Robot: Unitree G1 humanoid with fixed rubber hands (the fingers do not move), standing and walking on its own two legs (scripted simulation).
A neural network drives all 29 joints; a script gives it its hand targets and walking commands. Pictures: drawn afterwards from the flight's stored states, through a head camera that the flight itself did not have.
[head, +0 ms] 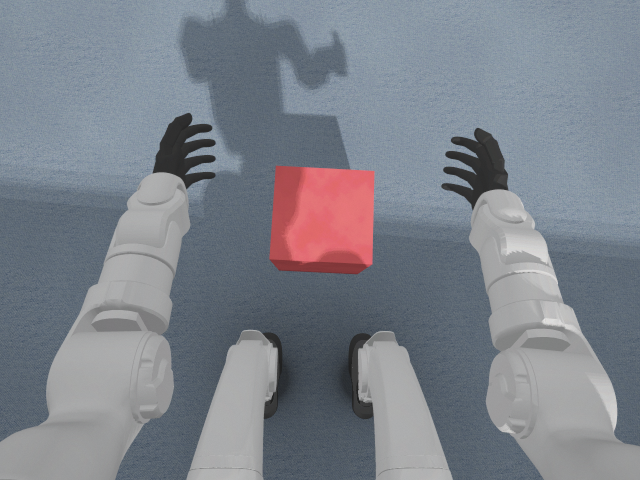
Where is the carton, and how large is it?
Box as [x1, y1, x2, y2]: [269, 166, 373, 273]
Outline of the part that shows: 276,166 269,259 279,270 358,273 370,265 372,256 373,171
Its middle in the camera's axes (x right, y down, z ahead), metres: +0.00 -0.03 +0.92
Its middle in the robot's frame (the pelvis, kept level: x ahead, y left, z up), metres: +0.49 -0.01 -0.53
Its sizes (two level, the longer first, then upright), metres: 0.210 0.200 0.250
